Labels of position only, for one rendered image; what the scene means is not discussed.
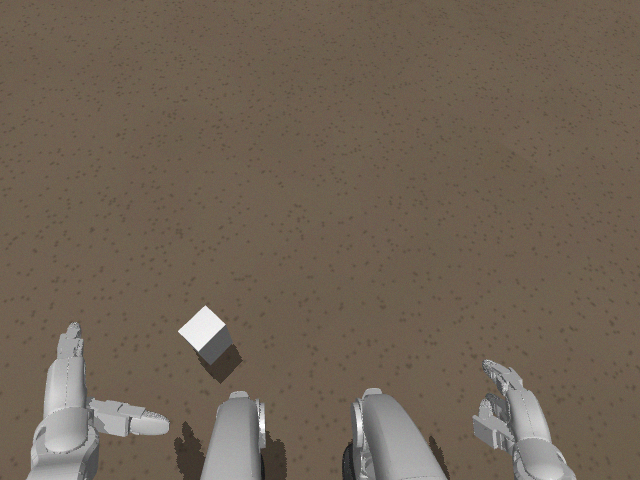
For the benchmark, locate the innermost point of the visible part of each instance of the left robot arm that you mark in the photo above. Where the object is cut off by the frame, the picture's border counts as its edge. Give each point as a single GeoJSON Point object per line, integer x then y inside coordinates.
{"type": "Point", "coordinates": [65, 446]}

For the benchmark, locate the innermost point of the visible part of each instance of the carton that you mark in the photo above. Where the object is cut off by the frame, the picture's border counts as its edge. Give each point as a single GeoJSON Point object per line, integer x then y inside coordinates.
{"type": "Point", "coordinates": [207, 334]}

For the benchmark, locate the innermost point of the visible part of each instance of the right robot hand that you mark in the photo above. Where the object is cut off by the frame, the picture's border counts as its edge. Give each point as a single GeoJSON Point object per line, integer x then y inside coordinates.
{"type": "Point", "coordinates": [519, 416]}

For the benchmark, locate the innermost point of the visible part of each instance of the left robot hand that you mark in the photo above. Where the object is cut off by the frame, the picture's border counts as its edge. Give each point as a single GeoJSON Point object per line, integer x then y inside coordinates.
{"type": "Point", "coordinates": [66, 388]}

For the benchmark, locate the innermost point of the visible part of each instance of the right robot arm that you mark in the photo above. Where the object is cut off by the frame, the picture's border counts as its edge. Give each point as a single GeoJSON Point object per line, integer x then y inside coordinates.
{"type": "Point", "coordinates": [537, 459]}

